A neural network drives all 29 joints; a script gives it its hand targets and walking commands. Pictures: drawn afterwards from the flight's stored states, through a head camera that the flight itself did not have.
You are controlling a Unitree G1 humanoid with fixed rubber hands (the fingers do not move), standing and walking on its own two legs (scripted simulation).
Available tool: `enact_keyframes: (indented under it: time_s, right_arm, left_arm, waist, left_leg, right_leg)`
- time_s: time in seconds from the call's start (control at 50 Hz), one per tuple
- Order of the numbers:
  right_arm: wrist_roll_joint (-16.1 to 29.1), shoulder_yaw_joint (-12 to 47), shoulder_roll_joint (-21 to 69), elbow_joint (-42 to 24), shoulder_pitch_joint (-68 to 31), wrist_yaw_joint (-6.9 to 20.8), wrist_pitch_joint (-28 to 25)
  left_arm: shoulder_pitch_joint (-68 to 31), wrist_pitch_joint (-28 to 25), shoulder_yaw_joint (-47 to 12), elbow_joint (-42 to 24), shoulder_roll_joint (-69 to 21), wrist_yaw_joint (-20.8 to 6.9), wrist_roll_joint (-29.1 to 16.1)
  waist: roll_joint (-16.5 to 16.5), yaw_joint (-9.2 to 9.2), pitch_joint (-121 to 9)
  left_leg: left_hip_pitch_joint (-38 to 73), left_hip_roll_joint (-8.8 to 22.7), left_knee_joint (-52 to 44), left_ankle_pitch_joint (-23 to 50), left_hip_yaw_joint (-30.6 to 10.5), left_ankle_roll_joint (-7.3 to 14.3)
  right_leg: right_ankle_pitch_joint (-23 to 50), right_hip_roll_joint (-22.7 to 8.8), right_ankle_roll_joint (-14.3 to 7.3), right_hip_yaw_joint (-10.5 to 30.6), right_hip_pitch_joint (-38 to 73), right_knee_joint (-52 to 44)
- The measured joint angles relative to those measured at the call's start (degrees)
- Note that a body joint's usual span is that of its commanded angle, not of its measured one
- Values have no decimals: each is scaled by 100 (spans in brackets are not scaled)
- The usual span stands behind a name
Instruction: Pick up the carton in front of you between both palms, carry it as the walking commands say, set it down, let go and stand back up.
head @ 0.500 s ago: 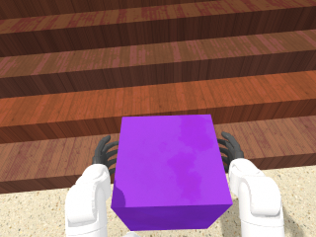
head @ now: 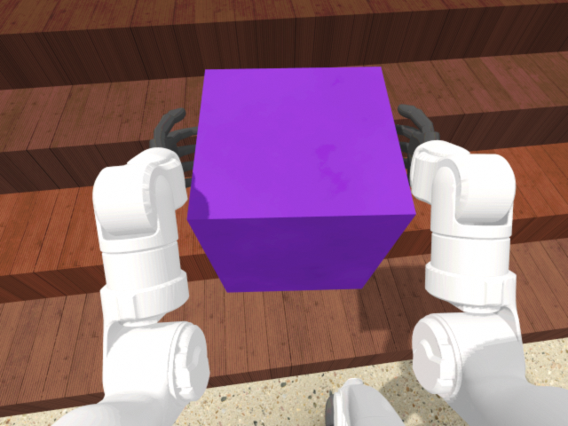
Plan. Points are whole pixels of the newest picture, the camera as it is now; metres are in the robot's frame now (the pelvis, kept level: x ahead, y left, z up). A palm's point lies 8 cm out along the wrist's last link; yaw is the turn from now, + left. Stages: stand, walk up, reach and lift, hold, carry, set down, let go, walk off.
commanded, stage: carry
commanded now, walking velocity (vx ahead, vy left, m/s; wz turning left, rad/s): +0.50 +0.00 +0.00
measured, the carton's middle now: (294, 194) +0.40 +0.00 +0.09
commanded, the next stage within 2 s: none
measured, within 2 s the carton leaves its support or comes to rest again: neither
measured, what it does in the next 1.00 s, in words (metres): climbs: right foot, then left foot 0.18 m higher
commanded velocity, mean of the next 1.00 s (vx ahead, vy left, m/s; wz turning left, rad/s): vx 0.50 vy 0.00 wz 0.00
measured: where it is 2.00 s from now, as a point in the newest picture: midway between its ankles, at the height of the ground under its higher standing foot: (236, 72)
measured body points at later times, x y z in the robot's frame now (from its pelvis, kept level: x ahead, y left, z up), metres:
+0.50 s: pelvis +0.31 +0.03 +0.02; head +0.39 +0.00 +0.46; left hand +0.71 +0.18 +0.16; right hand +0.71 -0.12 +0.15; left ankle +0.45 +0.12 -0.57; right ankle +0.17 -0.08 -0.72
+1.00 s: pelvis +0.63 +0.03 +0.23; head +0.64 +0.07 +0.68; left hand +1.01 +0.21 +0.40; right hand +1.03 -0.09 +0.42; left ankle +0.47 +0.11 -0.47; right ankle +0.77 -0.05 -0.39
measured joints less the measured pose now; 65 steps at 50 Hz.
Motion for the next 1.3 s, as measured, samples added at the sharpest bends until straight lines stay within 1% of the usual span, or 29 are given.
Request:
enact_keyframes:
  time_s: [0.04, 0.08, 0.12, 0.18, 0.28, 0.38, 0.4, 0.42, 0.46, 0.5, 0.52, 0.54, 0.58, 0.6, 0.64, 0.66, 0.76, 0.82, 0.86, 0.9, 0.94, 0.96, 0.98, 1.0, 1.04, 1.08, 1.12, 1.22, 1.3]
  right_arm:
    - [-25, -59, -49, 249, -225, 2, 20]
    - [-12, -154, -134, 418, -341, 7, 68]
    - [1, -222, -240, 618, -493, 27, 67]
    - [-148, -357, -129, 780, -466, 40, 101]
    - [-329, -454, 143, 148, -237, 45, 138]
    - [-306, -374, 258, -597, 12, 54, 21]
    - [-320, -337, 282, -650, 46, 56, 1]
    - [-344, -291, 311, -663, 69, 56, -24]
    - [-385, -173, 332, -519, 81, 57, -76]
    - [-405, -2, 380, -246, 129, 50, -156]
    - [-403, 72, 415, -145, 157, 29, -220]
    - [-389, 136, 411, -83, 169, 2, -276]
    - [-265, 219, 379, -15, 302, -102, -379]
    - [-170, 235, 360, -17, 426, -134, -413]
    - [15, 211, 309, -16, 603, -178, -445]
    - [89, 194, 280, 27, 620, -187, -470]
    - [249, 144, 154, 458, 271, -181, -682]
    - [214, 117, 30, 745, -51, -131, -642]
    - [268, 83, -119, 887, -197, -92, -523]
    - [270, -19, -205, 1025, -325, -25, -369]
    - [205, -153, -257, 1098, -330, 64, -167]
    - [163, -226, -287, 1118, -297, 100, -65]
    - [134, -293, -339, 1140, -313, 145, 27]
    - [94, -389, -382, 1181, -364, 202, 78]
    - [-76, -557, -372, 1291, -438, 309, 128]
    - [-306, -730, -204, 1258, -404, 348, 203]
    - [-479, -856, -58, 1152, -438, 358, 254]
    - [-575, -943, -186, 1117, -844, 380, 313]
    - [-581, -860, -383, 1450, -1034, 358, 409]
  left_arm:
    - [-223, -10, 53, 281, 57, 4, -15]
    - [-442, -37, 60, 607, 41, 9, 23]
    - [-536, -134, 73, 812, -15, 15, 71]
    - [-403, -169, 106, 971, -83, 59, 58]
    - [-37, -219, 206, 343, -250, 108, -40]
    - [199, -394, 253, -345, -410, 119, -92]
    - [236, -405, 255, -404, -395, 118, -122]
    - [266, -406, 264, -432, -359, 116, -160]
    - [324, -391, 338, -400, -313, 103, -193]
    - [491, -325, 455, -409, -287, 52, -153]
    - [536, -305, 501, -407, -246, 3, -129]
    - [534, -329, 533, -358, -219, -56, -101]
    - [518, -376, 532, -236, -219, -152, 17]
    - [566, -377, 548, -230, -290, -181, 102]
    - [694, -385, 576, -282, -487, -208, 288]
    - [742, -399, 583, -315, -558, -216, 366]
    - [616, -484, 489, -244, -486, -309, 535]
    - [353, -452, 378, 27, -320, -314, 555]
    - [182, -348, 268, 199, -275, -260, 562]
    - [1, -171, 155, 383, -205, -136, 492]
    - [-126, 1, -13, 645, -130, 0, 337]
    - [-191, 82, -116, 797, -114, 83, 244]
    - [-273, 125, -206, 938, -109, 171, 169]
    - [-394, 139, -286, 1088, -81, 221, 100]
    - [-495, 108, -377, 1348, -25, 297, -61]
    - [-445, 114, -438, 1452, 51, 395, -275]
    - [-513, 116, -451, 1513, 177, 465, -498]
    - [-1118, -43, -275, 1885, 228, 469, -539]
    - [-1299, -27, -119, 2205, 70, 309, -205]
  waist:
    - [46, 65, -39]
    - [13, 184, -61]
    - [206, 439, 1]
    - [238, 624, 97]
    - [156, 667, 313]
    - [202, 745, 408]
    - [194, 745, 425]
    - [151, 715, 432]
    - [103, 572, 361]
    - [138, 243, 283]
    - [44, -34, 394]
    - [34, -301, 522]
    - [-19, -644, 722]
    - [-52, -760, 758]
    - [-20, -874, 741]
    - [43, -905, 711]
    - [296, -910, 335]
    - [219, -927, -36]
    - [192, -769, -207]
    - [157, -499, -401]
    - [72, -137, -587]
    - [30, 98, -616]
    - [124, 396, -527]
    - [161, 666, -417]
    - [243, 1047, -230]
    - [247, 1277, -123]
    - [142, 1334, -20]
    - [9, 1179, -134]
    - [185, 1064, -543]
  left_leg:
    - [86, 55, 344, -376, -20, -70]
    - [-47, 143, 1328, -732, 48, -83]
    - [-573, 259, 2962, -833, -305, -105]
    - [-1635, -20, 5321, -794, -861, -69]
    - [-3282, -129, 7231, -671, -858, 32]
    - [-5098, 6, 9483, -1844, -886, 283]
    - [-5385, 80, 9457, -1987, -844, 304]
    - [-5551, 158, 8928, -2018, -730, 321]
    - [-5383, 177, 7036, -1556, -423, 383]
    - [-4582, -32, 5281, -955, -237, 459]
    - [-4246, -168, 5022, -835, -134, 423]
    - [-3997, -262, 4862, -793, -110, 402]
    - [-3394, -389, 4318, -741, -136, 372]
    - [-3032, -453, 3928, -691, -161, 344]
    - [-2274, -514, 2988, -484, -231, 194]
    - [-1900, -519, 2502, -389, -275, 266]
    - [-370, -274, 525, 69, -689, 222]
    - [258, -149, 23, -19, -953, 126]
    - [794, 12, -472, 129, -1059, 101]
    - [1254, 183, -1032, 293, -999, 131]
    - [1360, 269, -985, 604, -771, 232]
    - [1228, 325, -511, 848, -647, 261]
    - [902, 494, 504, 1553, -657, 263]
    - [240, 434, 2230, 1595, -1004, 68]
    - [-1086, -62, 5781, 1267, -1637, -120]
    - [-1994, -412, 7753, 1034, -1747, 22]
    - [-2690, -455, 8314, 878, -1632, 186]
    - [-3851, 13, 7355, 120, -988, 370]
    - [-5113, 181, 9327, -1369, -1102, 426]
  right_leg:
    - [254, 151, -98, -187, 207, -564]
    - [846, 281, -176, -417, 774, -1359]
    - [252, 452, -256, -455, 973, -1230]
    - [-151, 520, -269, -382, 1224, -1244]
    - [-284, 425, -216, -253, 1825, -1791]
    - [-661, 302, -46, -62, 2578, -2109]
    - [-714, 246, 32, -13, 2818, -2263]
    - [-569, 150, 90, 22, 3090, -2534]
    - [-298, -44, 40, 9, 3549, -3075]
    - [-40, -185, -64, -100, 3560, -2734]
    - [219, -364, -102, -60, 3271, -1870]
    - [156, -270, -11, 338, 2646, -234]
    - [-10, 383, -30, 1154, 1369, 3331]
    - [-45, 635, -110, 1290, 909, 4555]
    - [-115, 845, -267, 1219, 144, 5838]
    - [-189, 837, -306, 1068, -190, 6052]
    - [-1189, 583, -445, 26, -1621, 5909]
    - [-1885, 418, -583, -96, -2695, 6878]
    - [-1967, 277, -562, -195, -3146, 6387]
    - [-1579, 216, -595, -491, -3055, 4900]
    - [-1118, 285, -710, -781, -2351, 3513]
    - [-973, 412, -672, -834, -1749, 2735]
    - [-1091, 556, -560, -913, -1349, 2407]
    - [-1130, 627, -539, -961, -1102, 2230]
    - [-1056, 726, -569, -984, -552, 1714]
    - [-893, 799, -525, -891, 92, 986]
    - [-723, 767, -426, -752, 707, 241]
    - [-445, 478, -254, -459, 1728, -1157]
    - [-530, 281, -89, -198, 2307, -1774]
